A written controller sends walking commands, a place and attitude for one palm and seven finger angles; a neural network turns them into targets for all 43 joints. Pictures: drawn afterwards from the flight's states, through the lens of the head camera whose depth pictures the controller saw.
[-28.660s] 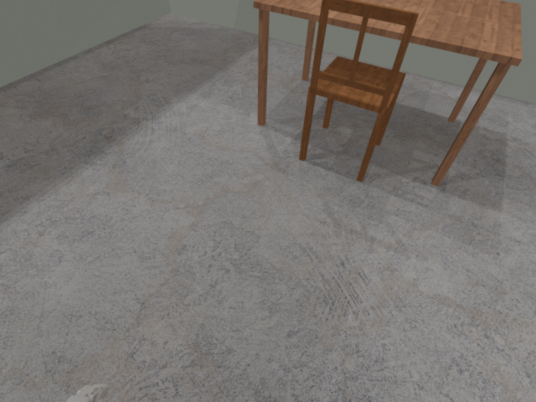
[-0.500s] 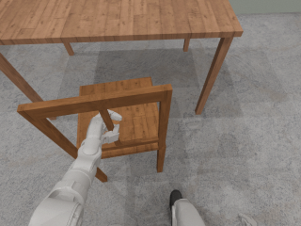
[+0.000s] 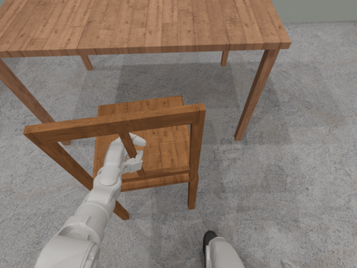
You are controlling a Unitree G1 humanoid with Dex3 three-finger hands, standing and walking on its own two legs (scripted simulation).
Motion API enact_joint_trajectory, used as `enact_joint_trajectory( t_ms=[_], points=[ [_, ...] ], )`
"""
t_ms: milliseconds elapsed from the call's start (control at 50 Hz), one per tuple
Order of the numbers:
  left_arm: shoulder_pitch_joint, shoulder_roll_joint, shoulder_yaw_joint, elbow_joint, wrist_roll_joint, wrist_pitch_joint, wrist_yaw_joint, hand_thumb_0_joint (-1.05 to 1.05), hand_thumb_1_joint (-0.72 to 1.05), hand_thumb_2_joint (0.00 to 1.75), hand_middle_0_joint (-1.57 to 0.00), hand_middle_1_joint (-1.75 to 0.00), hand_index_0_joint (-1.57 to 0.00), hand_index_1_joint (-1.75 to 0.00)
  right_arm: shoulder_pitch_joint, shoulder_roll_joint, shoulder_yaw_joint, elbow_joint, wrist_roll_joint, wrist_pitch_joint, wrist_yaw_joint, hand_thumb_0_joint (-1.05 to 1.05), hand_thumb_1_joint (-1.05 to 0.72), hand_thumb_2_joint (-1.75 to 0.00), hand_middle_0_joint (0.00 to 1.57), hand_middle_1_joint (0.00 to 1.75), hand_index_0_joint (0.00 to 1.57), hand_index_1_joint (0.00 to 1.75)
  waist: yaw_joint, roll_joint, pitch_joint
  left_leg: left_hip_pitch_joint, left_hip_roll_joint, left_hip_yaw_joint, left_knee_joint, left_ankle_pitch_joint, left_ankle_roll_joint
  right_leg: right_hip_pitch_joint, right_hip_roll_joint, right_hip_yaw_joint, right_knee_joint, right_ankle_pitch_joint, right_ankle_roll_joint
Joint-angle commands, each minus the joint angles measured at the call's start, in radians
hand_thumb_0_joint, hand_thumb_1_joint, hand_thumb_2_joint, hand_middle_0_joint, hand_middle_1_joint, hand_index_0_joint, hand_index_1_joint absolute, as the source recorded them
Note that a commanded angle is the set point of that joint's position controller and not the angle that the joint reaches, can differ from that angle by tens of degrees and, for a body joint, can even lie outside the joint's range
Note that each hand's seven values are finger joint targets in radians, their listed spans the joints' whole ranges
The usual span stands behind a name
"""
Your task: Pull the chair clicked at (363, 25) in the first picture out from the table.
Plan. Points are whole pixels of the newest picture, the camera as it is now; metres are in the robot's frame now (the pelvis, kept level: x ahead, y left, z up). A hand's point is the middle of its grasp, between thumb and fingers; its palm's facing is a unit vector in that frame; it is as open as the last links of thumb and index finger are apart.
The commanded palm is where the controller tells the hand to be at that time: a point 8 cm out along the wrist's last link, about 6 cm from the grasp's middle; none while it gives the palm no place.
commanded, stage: step backward, pulling the chair out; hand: left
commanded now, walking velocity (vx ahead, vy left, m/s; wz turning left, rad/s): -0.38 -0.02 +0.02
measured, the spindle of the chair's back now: (133, 156) +0.40 +0.13 -0.07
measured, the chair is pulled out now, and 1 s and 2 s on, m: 0.26 0.27 0.28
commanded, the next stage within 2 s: stop walking, hand still on the chair in 0.62 s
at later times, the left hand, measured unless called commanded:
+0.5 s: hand (137, 161) +0.37 +0.11 -0.04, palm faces -0.07 -0.97 -0.25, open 5.3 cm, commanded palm +0.37 +0.16 -0.04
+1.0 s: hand (136, 164) +0.36 +0.11 -0.04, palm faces -0.05 -0.97 -0.23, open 5.3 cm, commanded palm +0.34 +0.17 -0.02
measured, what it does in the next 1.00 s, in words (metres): stands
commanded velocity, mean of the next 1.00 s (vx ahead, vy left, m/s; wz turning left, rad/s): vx -0.26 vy -0.04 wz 0.02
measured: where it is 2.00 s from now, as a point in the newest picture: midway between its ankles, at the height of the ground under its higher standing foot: outside the picture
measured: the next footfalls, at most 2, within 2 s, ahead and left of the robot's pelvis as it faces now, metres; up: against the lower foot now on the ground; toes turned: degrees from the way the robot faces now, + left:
none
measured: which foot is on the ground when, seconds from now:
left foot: down 0.00-1.00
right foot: down 0.00-1.00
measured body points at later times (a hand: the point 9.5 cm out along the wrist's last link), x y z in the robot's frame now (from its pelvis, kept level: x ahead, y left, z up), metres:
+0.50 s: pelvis +0.00 +0.00 +0.00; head +0.07 -0.02 +0.44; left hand +0.37 +0.16 -0.03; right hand +0.06 -0.27 -0.13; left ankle -0.05 +0.17 -0.71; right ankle +0.16 -0.13 -0.71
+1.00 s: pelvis +0.02 +0.00 +0.01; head +0.08 -0.02 +0.45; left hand +0.36 +0.16 -0.02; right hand +0.10 -0.26 -0.12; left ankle -0.05 +0.17 -0.71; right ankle +0.16 -0.13 -0.71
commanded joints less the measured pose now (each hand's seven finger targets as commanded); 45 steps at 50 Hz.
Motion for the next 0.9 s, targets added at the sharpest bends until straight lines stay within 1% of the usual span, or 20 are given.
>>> enact_joint_trajectory(
  t_ms=[0,40,140,200,240,300,340,360,440,480,520,600,640,660,700,720,740,780,800,880],
  points=[
    [-0.366,0.189,0.050,-0.201,0.019,-0.073,0.022,0.00,0.90,0.90,-0.50,-1.45,-0.50,-1.45,0.073,-0.134,-0.045,-0.080,0.003,-0.032,-0.009,0.00,-0.90,-0.90,0.20,0.30,0.20,0.30,0.021,-0.058,-0.426,0.004,0.012,-0.012,-0.107,0.079,0.058,0.338,-0.084,0.067,-0.131,-0.145,-0.028],
    [-0.342,0.190,0.051,-0.207,0.016,-0.068,0.024,0.00,0.90,0.90,-0.50,-1.45,-0.50,-1.45,0.063,-0.142,-0.044,-0.085,0.002,-0.033,-0.011,0.00,-0.90,-0.90,0.20,0.30,0.20,0.30,0.025,-0.004,-0.422,-0.014,0.037,-0.029,-0.152,0.112,0.067,0.363,-0.061,0.053,-0.094,-0.129,-0.019],
    [-0.344,0.196,0.056,-0.240,0.016,-0.064,0.027,0.00,0.90,0.90,-0.50,-1.45,-0.50,-1.45,0.056,-0.142,-0.049,-0.102,0.002,-0.028,-0.008,0.00,-0.90,-0.90,0.20,0.30,0.20,0.30,0.027,-0.002,-0.430,-0.049,0.041,-0.025,-0.134,0.108,0.061,0.403,-0.072,0.075,-0.079,-0.075,-0.030],
    [-0.351,0.201,0.057,-0.227,0.015,-0.062,0.027,0.00,0.90,0.90,-0.50,-1.45,-0.50,-1.45,0.072,-0.131,-0.047,-0.094,0.006,-0.028,-0.003,0.00,-0.90,-0.90,0.20,0.30,0.20,0.30,0.021,-0.119,-0.440,0.008,-0.018,0.014,-0.055,0.017,0.048,0.356,-0.126,0.105,-0.191,-0.145,-0.047],
    [-0.331,0.207,0.059,-0.212,0.013,-0.051,0.026,0.00,0.90,0.90,-0.50,-1.45,-0.50,-1.45,0.078,-0.139,-0.045,-0.085,0.008,-0.031,-0.002,0.00,-0.90,-0.90,0.20,0.30,0.20,0.30,0.020,-0.117,-0.440,0.042,-0.019,0.013,-0.073,0.025,0.052,0.342,-0.125,0.090,-0.215,-0.174,-0.045],
    [-0.325,0.197,0.059,-0.226,0.019,-0.058,0.027,0.00,0.90,0.90,-0.50,-1.45,-0.50,-1.45,0.063,-0.144,-0.043,-0.100,0.003,-0.029,-0.003,0.00,-0.90,-0.90,0.20,0.30,0.20,0.30,0.022,-0.019,-0.441,0.024,0.026,-0.025,-0.162,0.084,0.064,0.353,-0.070,0.050,-0.150,-0.181,-0.015],
    [-0.303,0.181,0.049,-0.254,0.018,-0.052,0.029,0.00,0.90,0.90,-0.50,-1.45,-0.50,-1.45,0.040,-0.159,-0.045,-0.121,0.000,-0.023,-0.007,0.00,-0.90,-0.90,0.20,0.30,0.20,0.30,0.030,0.107,-0.417,-0.055,0.088,-0.067,-0.232,0.157,0.081,0.411,-0.019,0.023,-0.025,-0.127,-0.008],
    [-0.317,0.170,0.040,-0.276,0.019,-0.052,0.030,0.00,0.90,0.90,-0.50,-1.45,-0.50,-1.45,0.028,-0.157,-0.043,-0.138,-0.003,-0.019,-0.006,0.00,-0.90,-0.90,0.20,0.30,0.20,0.30,0.033,0.135,-0.394,-0.105,0.108,-0.077,-0.238,0.181,0.080,0.428,-0.012,0.019,0.028,-0.094,-0.013],
    [-0.341,0.175,0.043,-0.291,0.012,-0.043,0.027,0.00,0.90,0.90,-0.50,-1.45,-0.50,-1.45,0.052,-0.146,-0.052,-0.133,-0.003,-0.015,-0.006,0.00,-0.90,-0.90,0.20,0.30,0.20,0.30,0.024,0.031,-0.402,-0.084,0.081,-0.044,-0.143,0.185,0.059,0.422,-0.062,0.069,0.007,0.050,-0.048],
    [-0.363,0.179,0.041,-0.271,0.011,-0.045,0.024,0.00,0.90,0.90,-0.50,-1.45,-0.50,-1.45,0.070,-0.139,-0.053,-0.115,0.001,-0.017,-0.004,0.00,-0.90,-0.90,0.20,0.30,0.20,0.30,0.021,-0.048,-0.395,-0.055,0.032,-0.017,-0.080,0.058,0.050,0.357,-0.095,0.096,-0.079,-0.057,-0.058],
    [-0.349,0.196,0.050,-0.220,0.007,-0.043,0.023,0.00,0.90,0.90,-0.50,-1.45,-0.50,-1.45,0.095,-0.139,-0.054,-0.085,0.005,-0.028,-0.005,0.00,-0.90,-0.90,0.20,0.30,0.20,0.30,0.016,-0.114,-0.385,0.020,-0.001,0.005,-0.046,0.030,0.050,0.301,-0.113,0.100,-0.171,-0.126,-0.061],
    [-0.371,0.192,0.051,-0.196,0.017,-0.056,0.024,0.00,0.90,0.90,-0.50,-1.45,-0.50,-1.45,0.086,-0.137,-0.042,-0.068,0.005,-0.035,-0.005,0.00,-0.90,-0.90,0.20,0.30,0.20,0.30,0.015,-0.083,-0.432,0.056,0.004,0.005,-0.103,0.095,0.056,0.322,-0.095,0.059,-0.160,-0.147,-0.029],
    [-0.346,0.189,0.050,-0.198,0.014,-0.054,0.025,0.00,0.90,0.90,-0.50,-1.45,-0.50,-1.45,0.071,-0.149,-0.043,-0.074,0.002,-0.035,-0.009,0.00,-0.90,-0.90,0.20,0.30,0.20,0.30,0.023,0.014,-0.424,0.021,0.047,-0.032,-0.167,0.170,0.068,0.360,-0.054,0.036,-0.088,-0.099,-0.015],
    [-0.352,0.184,0.048,-0.209,0.016,-0.056,0.026,0.00,0.90,0.90,-0.50,-1.45,-0.50,-1.45,0.060,-0.148,-0.043,-0.084,0.001,-0.033,-0.009,0.00,-0.90,-0.90,0.20,0.30,0.20,0.30,0.026,0.032,-0.422,-0.011,0.062,-0.041,-0.173,0.200,0.067,0.385,-0.047,0.034,-0.051,-0.061,-0.013],
    [-0.371,0.175,0.042,-0.233,0.017,-0.059,0.026,0.00,0.90,0.90,-0.50,-1.45,-0.50,-1.45,0.051,-0.140,-0.043,-0.096,0.001,-0.026,-0.008,0.00,-0.90,-0.90,0.20,0.30,0.20,0.30,0.027,0.001,-0.432,-0.040,0.057,-0.038,-0.147,0.190,0.057,0.413,-0.061,0.051,-0.043,-0.014,-0.026],
    [-0.340,0.214,0.070,-0.422,0.008,-0.068,0.029,0.00,0.90,0.90,-0.50,-1.45,-0.50,-1.45,0.035,-0.145,-0.053,-0.143,-0.004,-0.022,-0.007,0.00,-0.90,-0.90,0.20,0.30,0.20,0.30,0.039,0.021,-0.467,-0.031,0.062,-0.058,-0.165,0.190,0.063,0.479,-0.062,0.059,-0.044,0.025,-0.032],
    [-0.297,0.188,0.056,-0.414,0.006,-0.057,0.029,0.00,0.90,0.90,-0.50,-1.45,-0.50,-1.45,0.015,-0.132,-0.044,-0.157,-0.004,-0.014,-0.009,0.00,-0.90,-0.90,0.20,0.30,0.20,0.30,0.038,0.025,-0.470,-0.033,0.055,-0.039,-0.164,0.137,0.063,0.495,-0.069,0.068,-0.051,-0.005,-0.033],
    [-0.253,0.152,0.033,-0.407,-0.002,-0.030,0.027,0.00,0.90,0.90,-0.50,-1.45,-0.50,-1.45,0.010,-0.120,-0.036,-0.173,0.003,-0.009,-0.012,0.00,-0.90,-0.90,0.20,0.30,0.20,0.30,0.043,-0.040,-0.448,-0.039,0.029,-0.023,-0.150,0.006,0.064,0.470,-0.081,0.083,-0.101,-0.151,-0.036],
    [-0.242,0.164,0.046,-0.427,-0.004,-0.020,0.029,0.00,0.90,0.90,-0.50,-1.45,-0.50,-1.45,0.013,-0.120,-0.035,-0.175,0.005,-0.009,-0.013,0.00,-0.90,-0.90,0.20,0.30,0.20,0.30,0.043,-0.056,-0.449,-0.021,0.017,-0.014,-0.149,-0.033,0.067,0.458,-0.082,0.088,-0.131,-0.218,-0.037],
    [-0.178,0.149,0.037,-0.451,-0.001,0.009,0.034,0.00,0.90,0.90,-0.50,-1.45,-0.50,-1.45,0.004,-0.125,-0.025,-0.185,0.003,-0.013,-0.022,0.00,-0.90,-0.90,0.20,0.30,0.20,0.30,0.046,0.015,-0.392,-0.027,0.037,-0.023,-0.223,-0.044,0.084,0.448,-0.034,0.053,-0.118,-0.308,-0.017]
  ],
)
